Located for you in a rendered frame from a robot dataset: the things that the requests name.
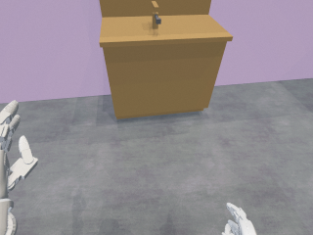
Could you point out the robot left hand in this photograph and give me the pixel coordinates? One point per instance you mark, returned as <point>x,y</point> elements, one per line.
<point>9,122</point>

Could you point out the counter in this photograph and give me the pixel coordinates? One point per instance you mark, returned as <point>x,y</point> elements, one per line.
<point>165,68</point>

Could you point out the robot right hand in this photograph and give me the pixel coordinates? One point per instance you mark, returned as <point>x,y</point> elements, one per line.
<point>244,226</point>

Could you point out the left robot forearm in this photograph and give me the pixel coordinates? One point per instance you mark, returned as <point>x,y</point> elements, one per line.
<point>8,223</point>

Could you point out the tap lever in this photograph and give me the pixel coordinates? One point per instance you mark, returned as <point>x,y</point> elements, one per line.
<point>158,20</point>

